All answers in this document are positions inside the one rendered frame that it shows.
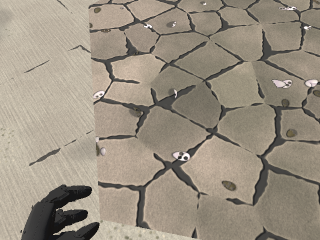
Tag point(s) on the robot left hand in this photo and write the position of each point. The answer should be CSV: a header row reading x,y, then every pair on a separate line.
x,y
44,220

